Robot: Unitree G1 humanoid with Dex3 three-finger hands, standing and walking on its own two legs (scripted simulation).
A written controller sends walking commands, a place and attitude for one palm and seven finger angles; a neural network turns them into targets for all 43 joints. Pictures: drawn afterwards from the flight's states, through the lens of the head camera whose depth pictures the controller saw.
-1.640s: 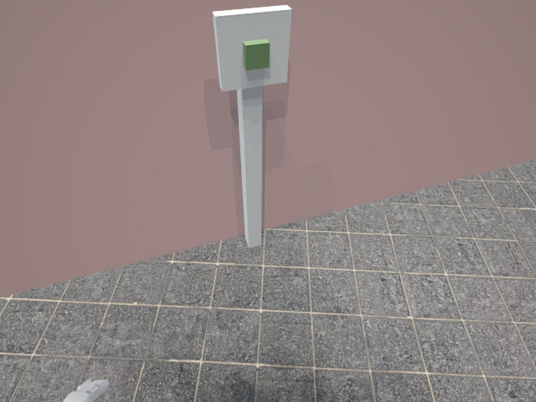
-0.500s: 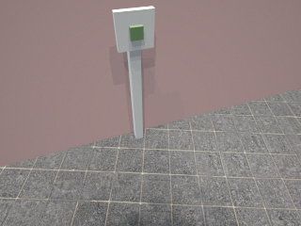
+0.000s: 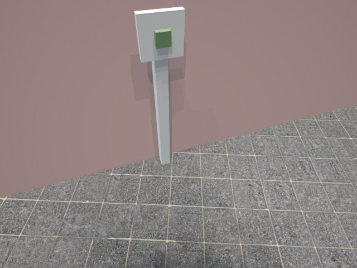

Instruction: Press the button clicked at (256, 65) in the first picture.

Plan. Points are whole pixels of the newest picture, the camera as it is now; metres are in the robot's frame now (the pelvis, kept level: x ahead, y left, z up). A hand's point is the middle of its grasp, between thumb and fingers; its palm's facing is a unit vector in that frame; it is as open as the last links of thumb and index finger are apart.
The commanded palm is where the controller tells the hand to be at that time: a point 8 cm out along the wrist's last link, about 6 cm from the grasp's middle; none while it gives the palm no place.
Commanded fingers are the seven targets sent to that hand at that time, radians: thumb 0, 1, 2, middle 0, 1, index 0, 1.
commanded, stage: walk to a spot facing it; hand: left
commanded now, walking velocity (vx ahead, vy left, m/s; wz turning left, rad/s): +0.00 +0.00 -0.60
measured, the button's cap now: (162, 38) +0.86 +0.12 +0.11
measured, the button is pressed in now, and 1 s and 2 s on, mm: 0 0 0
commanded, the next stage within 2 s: none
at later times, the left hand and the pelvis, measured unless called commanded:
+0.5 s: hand out of the picture +0.04 +0.14 -0.16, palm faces -0.19 -0.95 -0.26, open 7.4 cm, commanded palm none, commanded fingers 0.00 0.90 0.90 -0.20 -0.30 -0.20 -0.30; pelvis -0.03 -0.05 -0.01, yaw -15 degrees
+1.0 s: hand out of the picture +0.12 +0.18 -0.18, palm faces -0.43 -0.87 -0.24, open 7.4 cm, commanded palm none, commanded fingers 0.00 0.90 0.90 -0.20 -0.30 -0.20 -0.30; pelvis -0.05 +0.02 -0.01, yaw -31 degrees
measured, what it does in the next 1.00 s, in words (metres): steps on the spot, turning right: left foot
